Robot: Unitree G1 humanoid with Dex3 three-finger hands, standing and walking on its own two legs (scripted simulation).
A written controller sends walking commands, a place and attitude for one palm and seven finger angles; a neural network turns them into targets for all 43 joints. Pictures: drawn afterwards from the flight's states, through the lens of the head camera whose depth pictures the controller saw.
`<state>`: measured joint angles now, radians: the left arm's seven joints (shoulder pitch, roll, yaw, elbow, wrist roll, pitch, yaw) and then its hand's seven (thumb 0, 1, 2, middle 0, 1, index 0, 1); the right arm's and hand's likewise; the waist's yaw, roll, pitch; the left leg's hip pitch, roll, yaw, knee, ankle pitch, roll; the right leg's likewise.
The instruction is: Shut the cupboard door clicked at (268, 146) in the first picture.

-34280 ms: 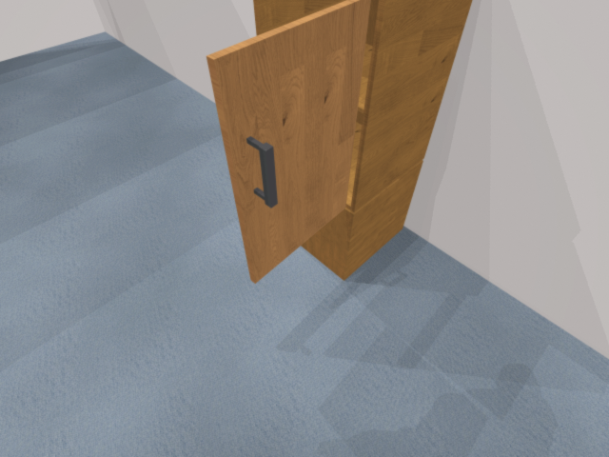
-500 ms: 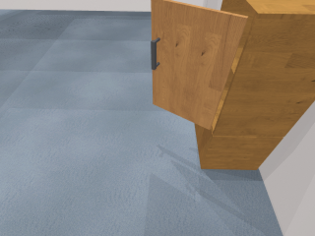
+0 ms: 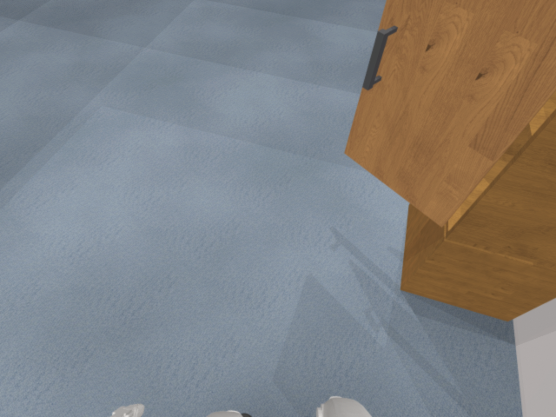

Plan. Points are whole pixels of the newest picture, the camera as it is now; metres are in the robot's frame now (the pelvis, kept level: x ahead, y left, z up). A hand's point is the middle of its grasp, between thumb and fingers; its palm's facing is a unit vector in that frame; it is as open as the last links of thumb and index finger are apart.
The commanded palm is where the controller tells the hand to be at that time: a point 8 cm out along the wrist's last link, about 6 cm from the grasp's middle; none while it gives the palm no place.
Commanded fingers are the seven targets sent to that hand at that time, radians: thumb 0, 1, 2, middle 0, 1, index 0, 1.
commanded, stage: walk to a spot facing it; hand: left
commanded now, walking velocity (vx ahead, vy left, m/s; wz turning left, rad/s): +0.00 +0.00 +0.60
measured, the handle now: (379, 58) +0.86 -0.22 +0.02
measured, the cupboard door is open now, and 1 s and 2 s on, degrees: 58 58 58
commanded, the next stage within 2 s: turn to face it in 1.36 s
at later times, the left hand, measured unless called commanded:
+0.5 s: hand out of the picture -0.02 +0.19 -0.18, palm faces +0.36 -0.90 -0.26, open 7.4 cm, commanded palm none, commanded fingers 0.00 0.90 0.90 -0.20 -0.30 -0.20 -0.30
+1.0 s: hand out of the picture +0.04 +0.19 -0.15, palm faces +0.64 -0.73 -0.25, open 7.3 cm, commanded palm none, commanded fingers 0.00 0.90 0.90 -0.20 -0.30 -0.20 -0.30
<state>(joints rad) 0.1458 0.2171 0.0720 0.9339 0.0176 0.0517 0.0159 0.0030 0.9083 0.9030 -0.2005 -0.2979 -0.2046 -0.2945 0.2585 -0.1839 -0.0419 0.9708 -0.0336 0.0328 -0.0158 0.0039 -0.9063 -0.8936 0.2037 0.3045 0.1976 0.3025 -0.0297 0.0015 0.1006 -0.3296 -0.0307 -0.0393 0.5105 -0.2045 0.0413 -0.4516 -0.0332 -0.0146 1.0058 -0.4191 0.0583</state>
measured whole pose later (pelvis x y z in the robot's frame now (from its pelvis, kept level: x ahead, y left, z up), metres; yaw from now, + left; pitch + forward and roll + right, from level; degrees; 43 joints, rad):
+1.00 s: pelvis +0.12 +0.00 +0.00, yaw +40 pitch +1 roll +1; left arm 0.29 0.17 0.05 0.91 0.03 -0.05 0.00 0.00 0.91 0.90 -0.20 -0.30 -0.20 -0.29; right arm 0.22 -0.24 -0.08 0.95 -0.03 0.04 0.04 0.01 -0.91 -0.89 0.20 0.30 0.19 0.30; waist -0.02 0.02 0.05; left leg -0.55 0.05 0.01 1.18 -0.32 -0.01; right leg -0.20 -0.10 -0.21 0.48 -0.30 0.00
